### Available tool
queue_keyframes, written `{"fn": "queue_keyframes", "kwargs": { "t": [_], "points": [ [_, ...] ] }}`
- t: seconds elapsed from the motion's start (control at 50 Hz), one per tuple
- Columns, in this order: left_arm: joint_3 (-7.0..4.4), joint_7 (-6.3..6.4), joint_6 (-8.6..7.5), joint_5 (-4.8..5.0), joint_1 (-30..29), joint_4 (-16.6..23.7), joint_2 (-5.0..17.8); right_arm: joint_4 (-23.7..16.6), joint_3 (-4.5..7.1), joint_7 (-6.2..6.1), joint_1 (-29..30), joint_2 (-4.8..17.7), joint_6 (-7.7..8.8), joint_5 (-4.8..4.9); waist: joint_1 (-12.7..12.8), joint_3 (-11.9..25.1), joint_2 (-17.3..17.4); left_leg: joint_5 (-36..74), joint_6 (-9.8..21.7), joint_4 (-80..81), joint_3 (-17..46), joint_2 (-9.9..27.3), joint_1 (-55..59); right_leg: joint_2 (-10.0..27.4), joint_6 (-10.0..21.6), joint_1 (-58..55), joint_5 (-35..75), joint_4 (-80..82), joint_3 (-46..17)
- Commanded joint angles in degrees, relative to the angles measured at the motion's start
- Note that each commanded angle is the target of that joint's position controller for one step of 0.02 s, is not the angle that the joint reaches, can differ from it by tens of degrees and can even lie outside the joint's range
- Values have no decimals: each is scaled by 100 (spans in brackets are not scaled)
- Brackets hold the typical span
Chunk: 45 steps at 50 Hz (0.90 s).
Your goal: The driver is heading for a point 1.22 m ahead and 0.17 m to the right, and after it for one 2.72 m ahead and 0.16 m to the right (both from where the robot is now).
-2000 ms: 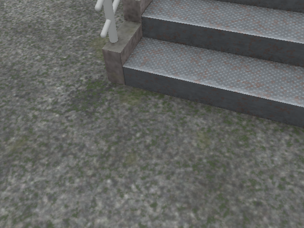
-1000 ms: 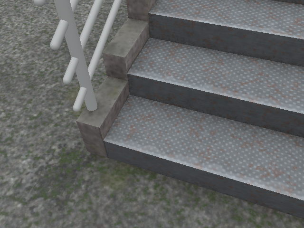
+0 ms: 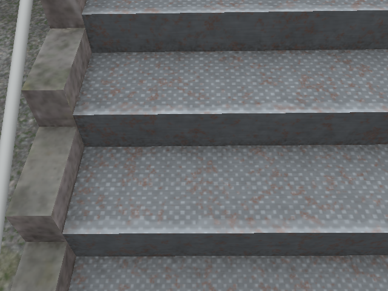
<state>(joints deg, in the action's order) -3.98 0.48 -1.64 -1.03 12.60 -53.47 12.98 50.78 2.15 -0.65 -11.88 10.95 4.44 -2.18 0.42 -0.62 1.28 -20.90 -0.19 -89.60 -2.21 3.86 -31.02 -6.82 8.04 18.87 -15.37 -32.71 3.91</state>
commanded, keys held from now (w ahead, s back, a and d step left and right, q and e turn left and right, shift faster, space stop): w+e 0.34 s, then w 0.66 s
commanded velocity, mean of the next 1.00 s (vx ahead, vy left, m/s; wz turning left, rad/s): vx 0.50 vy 0.00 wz -0.33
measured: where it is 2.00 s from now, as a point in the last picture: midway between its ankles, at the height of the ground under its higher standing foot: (312, 63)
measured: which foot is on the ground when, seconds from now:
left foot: up 0.00-0.34, down 0.36-0.94, up 0.96-1.00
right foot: down 0.00-0.38, up 0.40-0.92, down 0.94-1.00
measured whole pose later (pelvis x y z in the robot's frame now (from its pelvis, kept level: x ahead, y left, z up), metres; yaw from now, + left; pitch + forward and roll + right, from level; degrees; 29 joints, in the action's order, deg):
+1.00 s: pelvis +0.52 -0.17 +0.19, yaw -18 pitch +5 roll -1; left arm 0.0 -0.9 -1.9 -1.5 -3.3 -34.3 6.3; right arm 55.3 3.8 1.7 -26.6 9.6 6.9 1.4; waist -3.0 -2.9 0.8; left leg -13.7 0.7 -52.0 4.3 6.3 -8.0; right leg 2.5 7.4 54.8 -19.5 -70.1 10.3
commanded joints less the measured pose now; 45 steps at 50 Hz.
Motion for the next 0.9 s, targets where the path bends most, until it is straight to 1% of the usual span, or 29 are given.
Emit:
{"fn": "queue_keyframes", "kwargs": {
  "t": [0.02,0.06,0.08,0.18,0.22,0.24,0.26,0.3,0.32,0.36,0.38,0.4,0.42,0.44,0.46,0.48,0.52,0.58,0.6,0.62,0.64,0.68,0.74,0.78,0.82,0.84,0.86,0.88,0.9],
  "points": [
    [-17,7,-140,1,344,198,416,-624,0,51,-69,225,-226,-101,-249,47,1,266,-36,-841,265,137,-1890,1597,852,-680,1456,1381,-2292],
    [-8,37,-233,122,353,330,661,-943,-32,17,212,299,-364,-195,-264,-112,-158,768,-35,-227,218,139,-1916,1315,762,-127,1524,1503,-2022],
    [-1,76,-257,28,797,242,741,-996,-125,-55,361,-29,-409,-152,-23,49,-707,295,-3,-1837,-179,-194,-2544,1472,1027,-392,1921,1379,-2385],
    [127,49,-353,-32,1853,-136,688,-2121,-414,-198,1915,-310,-271,-177,280,-348,-292,-614,282,-3011,-20,0,-5382,1636,831,-1387,642,1554,-3112],
    [124,112,-325,59,2103,-294,715,-2602,-551,-166,2465,-423,-237,-203,361,-245,-199,-781,307,-2035,-72,35,-5140,1350,641,-1315,816,1716,-2945],
    [141,169,-319,57,2169,-367,685,-2752,-561,-105,2598,-367,-252,-125,403,-208,-371,-853,270,-1608,-179,-20,-4955,1334,688,-1354,991,1995,-2960],
    [104,271,-235,130,2095,-261,736,-2860,-610,-67,2547,-416,-349,-151,351,58,-462,-908,307,-590,-258,33,-3844,1443,777,-1119,2115,2609,-2854],
    [88,306,-179,163,1438,100,731,-2596,-569,-66,1857,-296,-452,0,-57,436,-209,-658,395,1295,-606,-263,-1370,1181,499,-673,4947,2560,-1930],
    [2,246,-187,158,1254,217,915,-2244,-464,-141,794,-176,-474,63,-525,1188,-629,-524,473,1582,-669,-706,369,1146,384,-523,7858,1784,-1706],
    [-260,102,-360,276,840,363,1530,-1784,-114,-196,-766,546,-419,135,-1377,2180,-1016,-604,658,2951,-75,-793,1674,1391,131,-1445,9616,-396,-1737],
    [-202,12,-529,234,652,446,1155,-1460,67,-185,-1339,938,-333,-86,-1548,2389,-185,-1671,987,4031,1335,-186,2420,892,108,-758,7891,-2184,-1615],
    [-82,-238,-526,109,747,747,291,-1127,199,-293,-1417,1522,-430,-148,-1111,2302,2375,-1998,1879,6737,5010,1394,2731,-473,-293,1111,1016,-4333,-1340],
    [-64,-331,-482,-320,1212,696,214,-1132,180,-313,-670,1109,-477,23,-490,1679,1533,-3228,1951,7283,6481,1544,2196,-281,-209,1903,397,-5987,-1953],
    [-41,-351,-417,-395,887,849,100,-1026,80,-306,-75,640,-462,79,-188,392,751,-4078,1876,7065,5616,1368,1254,-45,-152,2574,548,-6502,-1596],
    [96,-281,-307,-367,692,1080,-338,-703,17,-263,-35,229,-340,132,96,-293,29,-3479,1555,6688,4526,1315,470,103,-47,2891,663,-6669,-1375],
    [173,-177,-287,-372,338,1314,-434,-415,-76,-195,-257,-159,-204,-45,38,-298,-197,-2635,1487,6721,3870,1167,435,130,28,3299,344,-7364,-1351],
    [359,-57,-207,-153,242,1423,-711,231,-118,-78,-625,-477,33,-103,249,-346,-261,-852,1100,6758,2461,858,688,221,127,3928,134,-7696,-1554],
    [394,-12,-82,-129,-153,1679,-387,670,-7,125,-803,-107,205,84,484,-379,-54,332,811,7140,1107,454,831,429,34,4118,263,-6693,-1478],
    [371,-91,-53,-139,-199,1750,-191,560,52,49,-778,141,239,222,489,-261,-139,755,812,7449,747,363,633,565,-121,3544,818,-5502,-1187],
    [321,-183,8,-124,-345,1702,-237,476,-18,-12,-926,-25,206,234,326,-127,-116,1603,952,7340,597,427,936,486,-230,3594,970,-5482,-727],
    [324,-267,-43,-144,-456,1785,-203,474,-17,-95,-1028,65,235,207,319,95,152,2510,1019,7468,610,555,1384,760,-313,3516,1381,-5076,-682],
    [303,-174,-19,-82,-661,1814,-490,629,112,-151,-1820,359,373,155,83,324,539,2985,1378,7290,993,930,2467,733,-339,4603,491,-6933,-344],
    [376,15,-17,-87,-2465,2637,-793,600,228,-96,-2455,504,455,91,-427,-577,382,541,1476,7843,1675,1529,3822,1044,-139,7572,-1407,-8763,-647],
    [419,52,-122,-37,-3241,2940,-727,675,202,-85,-2699,349,397,-60,-582,-1020,207,-148,1316,8223,1595,1519,4197,1303,-98,8372,-2134,-8232,-541],
    [579,-70,-168,-123,-3779,3344,-852,848,240,-234,-2811,428,250,30,-648,-896,286,377,1060,8890,1038,1216,3734,1533,-30,7382,-2179,-6693,-153],
    [601,-227,-148,-173,-3258,3223,-757,681,243,-272,-2517,551,186,28,-520,-427,303,1032,1137,9320,419,982,3183,1548,-22,5724,-1482,-5411,318],
    [701,-346,-77,-93,-3108,3263,-1095,623,197,-290,-2327,330,120,250,-484,-113,388,1900,1128,9804,169,914,2102,1483,138,3400,-705,-4174,407],
    [587,-347,-30,34,-2332,2895,-971,453,177,-231,-1913,531,97,274,-240,324,289,4147,1234,9430,-63,777,1793,1014,190,1858,-170,-3751,905],
    [376,-248,-31,40,-1310,2570,-667,355,265,-129,-1936,1051,179,287,212,988,382,7772,1186,8048,-221,1011,2171,533,241,669,-411,-3819,1028]
  ]
}}
Keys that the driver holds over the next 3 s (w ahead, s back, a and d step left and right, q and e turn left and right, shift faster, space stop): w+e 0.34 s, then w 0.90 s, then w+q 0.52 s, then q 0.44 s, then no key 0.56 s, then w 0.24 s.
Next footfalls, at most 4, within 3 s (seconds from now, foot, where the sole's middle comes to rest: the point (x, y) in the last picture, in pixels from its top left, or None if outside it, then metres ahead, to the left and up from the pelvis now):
0.36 left None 0.36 0.09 -0.61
0.94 right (311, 192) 0.68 -0.31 -0.46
1.56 left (296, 88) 0.98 -0.28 -0.31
2.04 right None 1.35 -0.44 -0.16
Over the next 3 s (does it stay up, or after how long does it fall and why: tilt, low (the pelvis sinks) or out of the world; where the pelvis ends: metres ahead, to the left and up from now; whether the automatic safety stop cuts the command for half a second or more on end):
stays up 1.29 -0.32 0.61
